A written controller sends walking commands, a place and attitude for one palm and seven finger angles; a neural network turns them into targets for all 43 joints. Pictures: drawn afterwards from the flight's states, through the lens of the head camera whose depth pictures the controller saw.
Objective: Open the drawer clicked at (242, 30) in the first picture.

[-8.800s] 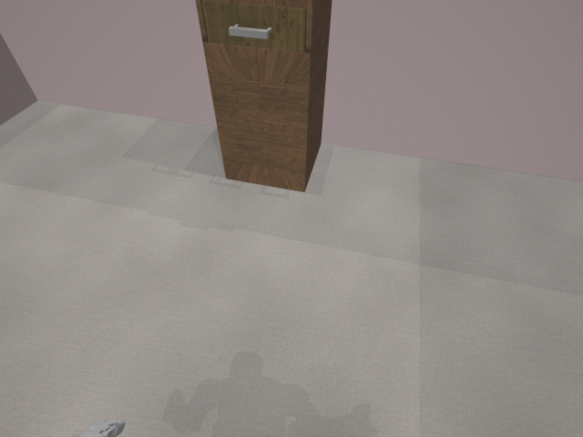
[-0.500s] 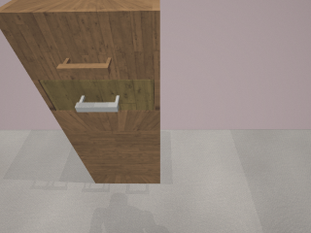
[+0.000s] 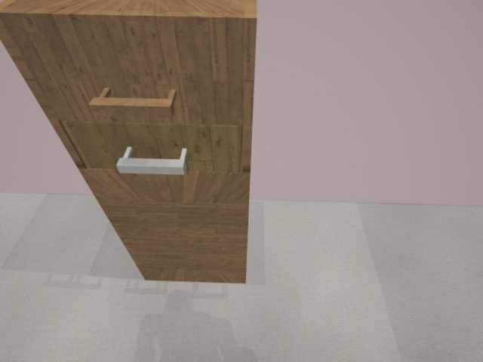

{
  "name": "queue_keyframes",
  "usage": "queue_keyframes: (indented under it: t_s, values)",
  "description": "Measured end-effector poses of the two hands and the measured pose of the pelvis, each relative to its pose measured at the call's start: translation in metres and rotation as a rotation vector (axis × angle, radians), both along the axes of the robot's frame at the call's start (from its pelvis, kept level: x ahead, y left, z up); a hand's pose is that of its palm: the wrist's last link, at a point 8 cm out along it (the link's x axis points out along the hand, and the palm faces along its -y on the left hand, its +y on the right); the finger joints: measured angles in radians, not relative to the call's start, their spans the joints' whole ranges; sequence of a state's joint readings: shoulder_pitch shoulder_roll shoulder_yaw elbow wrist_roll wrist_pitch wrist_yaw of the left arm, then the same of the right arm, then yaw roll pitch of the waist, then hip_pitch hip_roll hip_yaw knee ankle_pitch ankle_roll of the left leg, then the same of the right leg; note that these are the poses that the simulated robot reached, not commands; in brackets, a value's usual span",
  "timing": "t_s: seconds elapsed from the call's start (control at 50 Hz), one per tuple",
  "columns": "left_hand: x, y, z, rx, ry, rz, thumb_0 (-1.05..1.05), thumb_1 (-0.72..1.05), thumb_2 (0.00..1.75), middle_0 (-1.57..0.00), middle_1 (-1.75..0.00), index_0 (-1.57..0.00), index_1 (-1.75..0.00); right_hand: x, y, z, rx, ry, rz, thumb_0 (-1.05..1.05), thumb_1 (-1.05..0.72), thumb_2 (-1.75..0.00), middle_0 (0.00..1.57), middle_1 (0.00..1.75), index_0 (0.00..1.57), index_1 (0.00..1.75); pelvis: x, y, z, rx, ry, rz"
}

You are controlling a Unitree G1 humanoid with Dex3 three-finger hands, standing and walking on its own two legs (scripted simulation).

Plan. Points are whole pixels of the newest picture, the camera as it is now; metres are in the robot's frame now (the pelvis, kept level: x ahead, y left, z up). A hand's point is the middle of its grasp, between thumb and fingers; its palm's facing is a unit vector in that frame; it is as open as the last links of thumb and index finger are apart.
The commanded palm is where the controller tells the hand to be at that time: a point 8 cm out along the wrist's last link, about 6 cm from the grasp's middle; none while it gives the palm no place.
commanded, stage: look again from close up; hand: left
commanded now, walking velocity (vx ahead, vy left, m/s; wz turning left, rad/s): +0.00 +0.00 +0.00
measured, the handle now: (154, 159) +0.52 +0.23 +0.01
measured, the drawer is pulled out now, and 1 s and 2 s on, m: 0.00 0.00 0.00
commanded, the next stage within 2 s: raise the hand with hooked fingers in 0.34 s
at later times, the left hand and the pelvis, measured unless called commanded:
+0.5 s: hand out of the picture +0.05 +0.18 -0.16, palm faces -0.07 -0.96 -0.27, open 7.3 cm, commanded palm +0.12 +0.21 -0.06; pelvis +0.02 +0.00 +0.00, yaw -1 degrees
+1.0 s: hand (116, 345) +0.16 +0.21 -0.04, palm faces +0.05 -0.06 -1.00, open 9.4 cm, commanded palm +0.16 +0.21 +0.02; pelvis -0.02 -0.04 -0.05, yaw +2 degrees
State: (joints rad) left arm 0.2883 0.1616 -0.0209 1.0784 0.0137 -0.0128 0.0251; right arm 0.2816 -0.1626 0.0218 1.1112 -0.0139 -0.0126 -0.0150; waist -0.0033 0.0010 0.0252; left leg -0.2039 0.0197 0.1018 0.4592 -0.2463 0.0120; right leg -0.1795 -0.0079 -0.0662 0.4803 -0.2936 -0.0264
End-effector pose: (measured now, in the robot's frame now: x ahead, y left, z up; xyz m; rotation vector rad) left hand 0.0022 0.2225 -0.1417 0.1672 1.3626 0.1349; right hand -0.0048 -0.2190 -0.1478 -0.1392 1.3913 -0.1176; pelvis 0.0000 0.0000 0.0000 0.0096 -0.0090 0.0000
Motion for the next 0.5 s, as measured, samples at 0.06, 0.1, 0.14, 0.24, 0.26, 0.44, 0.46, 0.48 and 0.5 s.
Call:
queue_keyframes:
  t_s: [0.06, 0.1, 0.14, 0.24, 0.26, 0.44, 0.46, 0.48, 0.5]
  values:
    - [-0.003, -0.004, -0.002, -0.01, 0.018, 0.006, 0.0, 0.91, 0.9, -0.2, -0.3, -0.2, -0.3, 0.009, -0.001, 0.001, -0.005, -0.011, 0.003, 0.01, -0.9, -0.89, 0.19, 0.3, 0.2, 0.3, 0.003, 0.0, 0.0, 0.0, 0.0, -0.001]
    - [-0.004, -0.006, -0.003, -0.016, 0.025, 0.011, 0.0, 0.91, 0.9, -0.2, -0.3, -0.2, -0.3, 0.014, -0.002, 0.001, -0.011, -0.015, 0.006, 0.01, -0.91, -0.89, 0.2, 0.3, 0.2, 0.3, 0.006, 0.0, 0.0, 0.0, 0.001, 0.0]
    - [-0.004, -0.007, -0.003, -0.021, 0.03, 0.014, 0.0, 0.91, 0.9, -0.2, -0.3, -0.2, -0.3, 0.019, -0.003, 0.002, -0.017, -0.02, 0.008, 0.01, -0.91, -0.89, 0.2, 0.3, 0.2, 0.3, 0.008, 0.0, 0.0, 0.0, 0.001, 0.0]
    - [-0.002, -0.009, -0.004, -0.025, 0.036, 0.02, 0.0, 0.91, 0.9, -0.2, -0.3, -0.2, -0.3, 0.03, -0.005, 0.003, -0.026, -0.029, 0.014, 0.01, -0.92, -0.89, 0.2, 0.3, 0.2, 0.3, 0.013, -0.001, 0.001, 0.0, 0.004, 0.001]
    - [-0.001, -0.009, -0.004, -0.025, 0.036, 0.02, 0.0, 0.91, 0.9, -0.2, -0.3, -0.2, -0.3, 0.031, -0.006, 0.004, -0.027, -0.031, 0.015, 0.01, -0.92, -0.89, 0.2, 0.3, 0.2, 0.3, 0.014, -0.001, 0.001, 0.0, 0.004, 0.001]
    - [0.012, -0.005, -0.002, -0.01, 0.028, 0.017, 0.0, 0.91, 0.9, -0.2, -0.3, -0.2, -0.3, 0.04, -0.007, 0.003, -0.028, -0.032, 0.014, 0.01, -0.92, -0.89, 0.2, 0.3, 0.2, 0.3, 0.021, -0.002, 0.001, 0.002, 0.007, 0.0]
    - [0.013, -0.004, -0.002, 0.0, 0.023, 0.015, 0.0, 0.91, 0.9, -0.2, -0.3, -0.2, -0.3, 0.041, -0.008, 0.002, -0.028, -0.032, 0.013, 0.01, -0.92, -0.89, 0.2, 0.3, 0.2, 0.3, 0.021, -0.001, 0.001, -0.004, 0.011, 0.001]
    - [0.023, -0.002, 0.003, 0.025, -0.007, -0.038, 0.0, 0.92, 0.9, -0.2, -0.3, -0.2, -0.3, 0.045, -0.009, 0.003, -0.031, -0.063, 0.007, 0.01, -0.92, -0.89, 0.2, 0.3, 0.2, 0.3, 0.021, -0.001, 0.0, -0.006, 0.013, -0.007]
    - [0.041, 0.004, 0.016, 0.076, -0.096, -0.096, 0.01, 0.93, 0.9, -0.2, -0.3, -0.2, -0.3, 0.051, -0.01, 0.006, -0.043, -0.128, 0.011, 0.01, -0.92, -0.89, 0.2, 0.3, 0.2, 0.3, 0.02, -0.001, -0.001, -0.001, 0.012, -0.015]
